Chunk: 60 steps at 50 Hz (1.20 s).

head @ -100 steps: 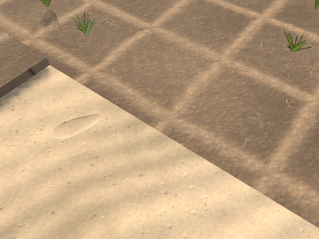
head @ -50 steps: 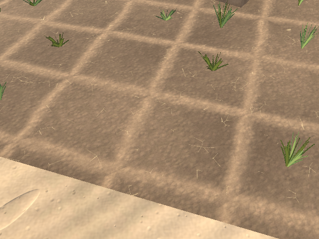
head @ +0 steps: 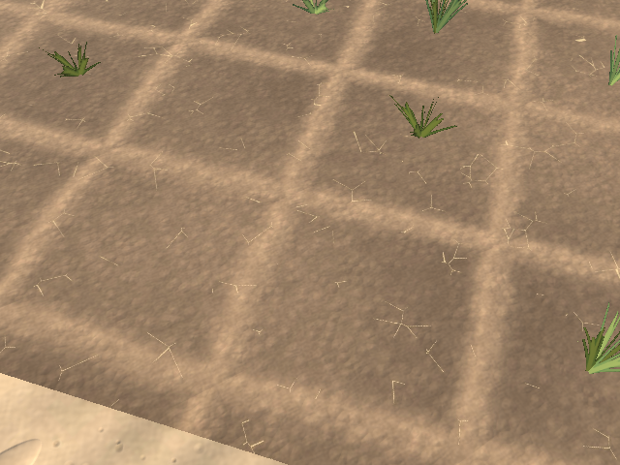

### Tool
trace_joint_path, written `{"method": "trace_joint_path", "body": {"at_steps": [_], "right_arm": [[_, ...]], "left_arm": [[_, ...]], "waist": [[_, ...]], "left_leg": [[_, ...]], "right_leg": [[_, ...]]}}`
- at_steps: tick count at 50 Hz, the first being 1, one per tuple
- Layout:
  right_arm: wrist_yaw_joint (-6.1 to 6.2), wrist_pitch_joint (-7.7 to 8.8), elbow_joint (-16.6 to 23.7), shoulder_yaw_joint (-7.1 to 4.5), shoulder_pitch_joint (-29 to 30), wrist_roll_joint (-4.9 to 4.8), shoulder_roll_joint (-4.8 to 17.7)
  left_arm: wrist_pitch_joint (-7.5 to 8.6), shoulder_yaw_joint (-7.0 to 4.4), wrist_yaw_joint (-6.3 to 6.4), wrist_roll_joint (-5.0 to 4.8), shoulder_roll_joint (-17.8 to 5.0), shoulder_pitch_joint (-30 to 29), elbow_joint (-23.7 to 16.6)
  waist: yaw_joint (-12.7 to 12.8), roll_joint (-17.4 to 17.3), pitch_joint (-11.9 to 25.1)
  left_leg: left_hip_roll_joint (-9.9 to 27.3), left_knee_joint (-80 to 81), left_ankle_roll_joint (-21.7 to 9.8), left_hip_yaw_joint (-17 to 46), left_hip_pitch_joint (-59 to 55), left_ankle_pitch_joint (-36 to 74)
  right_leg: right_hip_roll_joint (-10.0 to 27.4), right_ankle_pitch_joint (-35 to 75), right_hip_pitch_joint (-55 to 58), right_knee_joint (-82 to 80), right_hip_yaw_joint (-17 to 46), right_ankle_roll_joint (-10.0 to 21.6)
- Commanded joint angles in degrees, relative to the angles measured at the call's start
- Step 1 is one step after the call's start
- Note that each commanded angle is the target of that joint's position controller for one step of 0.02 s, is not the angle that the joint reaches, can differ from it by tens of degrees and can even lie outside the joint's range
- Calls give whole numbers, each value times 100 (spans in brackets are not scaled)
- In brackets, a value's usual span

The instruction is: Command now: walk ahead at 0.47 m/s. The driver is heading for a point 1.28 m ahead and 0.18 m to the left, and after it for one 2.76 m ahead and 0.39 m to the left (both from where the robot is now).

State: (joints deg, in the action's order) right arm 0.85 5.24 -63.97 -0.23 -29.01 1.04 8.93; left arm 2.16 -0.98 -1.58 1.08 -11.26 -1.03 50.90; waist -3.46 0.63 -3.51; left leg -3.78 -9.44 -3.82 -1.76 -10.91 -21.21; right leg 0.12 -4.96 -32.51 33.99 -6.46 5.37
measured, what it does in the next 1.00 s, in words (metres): goes down, turning left: right foot, then left foot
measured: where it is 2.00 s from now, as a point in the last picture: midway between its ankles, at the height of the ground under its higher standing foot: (293, 405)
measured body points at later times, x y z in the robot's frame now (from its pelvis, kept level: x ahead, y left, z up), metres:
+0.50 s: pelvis +0.28 -0.02 +0.01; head +0.30 -0.02 +0.46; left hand +0.20 +0.22 -0.13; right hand +0.45 -0.23 -0.12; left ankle +0.44 +0.12 -0.69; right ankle +0.17 -0.07 -0.73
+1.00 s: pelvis +0.54 +0.01 -0.02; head +0.55 +0.01 +0.43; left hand +0.64 +0.29 -0.12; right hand +0.59 -0.25 -0.17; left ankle +0.49 +0.09 -0.73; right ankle +0.68 -0.07 -0.76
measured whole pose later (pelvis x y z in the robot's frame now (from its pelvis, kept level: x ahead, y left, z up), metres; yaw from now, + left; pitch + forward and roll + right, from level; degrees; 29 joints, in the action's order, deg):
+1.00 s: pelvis +0.54 +0.01 -0.02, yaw +16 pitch -3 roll +4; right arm 1.4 4.0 -59.3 -4.1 -19.4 0.9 12.3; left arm 5.8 -1.5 2.2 1.2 -14.8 6.6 47.5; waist -4.0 3.8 -4.2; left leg -8.3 -38.7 -14.6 -0.1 13.0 2.1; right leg 3.1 11.5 -19.4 26.1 3.0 -2.1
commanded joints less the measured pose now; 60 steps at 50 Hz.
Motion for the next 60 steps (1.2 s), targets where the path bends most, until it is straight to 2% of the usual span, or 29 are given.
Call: {"method": "trace_joint_path", "body": {"at_steps": [1, 2, 3, 4, 5, 7, 9, 14, 20, 27, 30, 31, 32, 33, 34, 35, 36, 38, 40, 41, 44, 46, 49, 50, 51, 52, 54, 56, 60], "right_arm": [[54, 18, 177, -199, 109, 25, 1052], [48, -17, 208, -203, 184, 1, 1056], [20, -30, 348, -140, 0, -28, 790], [-67, -60, 310, -96, -748, -178, 261], [-41, -85, 373, -234, -111, -36, 838], [-76, -32, 626, -261, 661, -28, 773], [-123, -155, 601, -246, 560, 87, 575], [-204, -371, 930, -272, 1382, 106, 570], [-286, -320, 1371, -196, 2704, -14, 466], [-290, -162, 1504, -254, 3195, 26, 624], [-260, -38, 1249, -311, 2322, 175, 678], [-243, -19, 1039, -347, 1844, 212, 770], [-207, 19, 956, -431, 1678, 206, 959], [-176, -12, 785, -547, 705, 158, 958], [-151, -40, 599, -569, 495, 101, 1147], [-118, -95, 672, -583, 730, 74, 1355], [-60, -98, 767, -574, 909, 26, 1383], [44, -135, 709, -555, 1087, -91, 1181], [32, -91, 832, -514, 1249, -73, 1092], [34, -39, 838, -494, 1256, 25, 1044], [-17, -22, 949, -495, 1860, 40, 1053], [-27, 25, 989, -472, 1940, 16, 937], [112, -21, 924, -449, 1727, -22, 799], [144, -61, 847, -424, 1426, -70, 696], [171, -110, 881, -453, 931, -152, 664], [242, -154, 768, -502, 336, -30, 657], [274, -324, 728, -533, 225, 99, 821], [119, -541, 885, -566, 813, 153, 1110], [-21, -839, 1076, -482, 1263, 121, 773]], "left_arm": [[136, -254, 102, -25, -724, 1189, 73], [182, -341, 157, 15, -859, 2128, 368], [204, -472, 214, 158, -1329, 2999, 509], [156, -527, 170, 185, -1554, 2881, 467], [119, -491, 118, -38, -1257, 2301, 411], [204, -337, 83, -54, -688, 1463, 295], [303, -227, 117, -44, -377, 1522, 459], [436, -238, 141, -62, -660, 2181, 694], [416, -190, 173, -75, -670, 2722, 806], [437, -182, 384, 103, -537, 3069, 1038], [413, -220, 448, 41, -732, 2825, 1009], [401, -260, 494, 16, -857, 2789, 966], [353, -189, 404, -172, -544, 3306, 1046], [398, -263, 370, -320, -945, 2599, 835], [446, -287, 317, -348, -1018, 1836, 443], [464, -247, 332, -324, -898, 1499, 180], [468, -204, 318, -305, -783, 1634, 158], [366, -206, 375, 89, -722, 1424, 28], [188, -197, 399, 246, -625, 1800, 128], [189, -215, 369, 231, -687, 1503, -56], [232, -118, 342, 62, -416, 1553, -329], [265, -116, 350, -34, -483, 1737, -277], [343, -140, 415, -17, -666, 2075, -61], [424, -155, 403, 43, -814, 2117, 41], [535, -185, 332, 113, -1182, 2337, -30], [535, -153, 280, 106, -1266, 2735, 43], [390, -163, 298, -47, -1132, 2240, -70], [248, -124, 367, 41, -944, 1344, -404], [165, -111, 401, 54, -834, 1677, -172]], "waist": [[892, -611, 395], [1284, -483, 884], [1418, 167, 1579], [915, 1201, 2040], [844, 249, 1374], [514, -92, 219], [192, 35, 110], [178, 133, -150], [542, 262, -202], [650, 152, -388], [278, 277, 94], [140, 218, 337], [287, -384, 513], [-620, -636, 1049], [-772, -1174, 1179], [-518, -524, 1446], [-363, -228, 1237], [-150, -92, 186], [165, 145, 129], [72, 105, 249], [489, -323, 468], [524, -466, 456], [667, -221, 40], [605, 228, -117], [566, 1066, 239], [429, 849, 556], [178, 458, 866], [99, 391, 911], [178, 418, 797]], "left_leg": [[1482, -1749, -381, 237, 513, 6509], [1326, -2970, -299, 104, 1000, 5821], [970, -4759, -258, -121, 2075, 3572], [-192, -6782, -87, 37, 4085, -994], [202, -7023, -233, 605, 4616, -509], [639, -6423, -245, 525, 4424, 426], [854, -5859, -141, 523, 3826, 541], [1027, -4836, 107, 230, 4346, 1163], [772, -2900, 197, -211, 4294, 2426], [633, -2335, -226, 21, 5179, 2638], [14, -2038, -436, -616, 3455, 2129], [19, -1643, -441, -428, 2870, 2539], [-229, -1606, -568, -699, 1755, 2816], [255, -1219, -1067, 104, 102, 3650], [1367, -1197, -1680, 1216, -1021, 6083], [1887, -1401, -1739, 1608, -967, 7167], [2169, -1211, -1872, 1694, -341, 7345], [1887, -767, -1778, 1839, 1154, 6004], [1619, -706, -1775, 1678, 2041, 6202], [1314, -754, -1527, 1454, 2109, 5644], [542, -974, -1095, 890, 3446, 4505], [455, -1205, -869, 961, 4004, 3408], [327, -2126, -559, 1141, 4115, 1856], [7, -3028, -441, 946, 4224, 721], [-707, -5278, -266, 525, 4409, -1977], [-962, -6687, -148, 792, 4725, -2485], [-467, -7407, 77, 912, 5110, -1326], [-28, -7457, 367, 869, 4809, -519], [36, -6726, 475, 714, 4179, -27]], "right_leg": [[-428, -234, 1743, -315, -55, 332], [-240, -139, 2923, -646, 158, 477], [1120, -1153, 4190, -742, 1700, 744], [2442, -1709, 5284, -1560, 4710, 1640], [2101, -2365, 4612, -1963, 4571, 1397], [1711, -1227, 2989, -2342, 3014, 1068], [1304, -276, 2261, -2489, 2122, 790], [1058, 271, 2227, -2874, 1435, 724], [745, 1436, 2697, -2876, 697, 371], [1180, 2730, 4575, -1913, 226, 389], [1066, 4883, 3993, -282, -28, 122], [1028, 4517, 3847, 409, 26, 23], [744, 4187, 2845, 1409, -128, -267], [410, 3234, 1371, 3242, -312, -611], [-289, -2375, -413, 4862, -202, -692], [-94, -2854, -578, 5155, 478, -496], [106, -2760, -444, 4655, 761, -430], [391, -2324, -145, 3460, 952, -549], [427, -2034, 434, 2931, 970, -659], [378, -1638, 449, 2562, 979, -697], [16, 402, 1926, 742, 623, -720], [-25, 1304, 2730, 171, 650, -748], [251, 2438, 3218, -1268, 795, -792], [511, 2808, 3410, -1648, 880, -726], [1493, 6074, 3713, -1110, 1442, -331], [2200, 7819, 3962, -627, 2003, 294], [2240, 5271, 3587, -957, 1984, 777], [2172, 2744, 2469, -1488, 2251, 1198], [1635, 2231, 1656, -1631, 1692, 1076]]}}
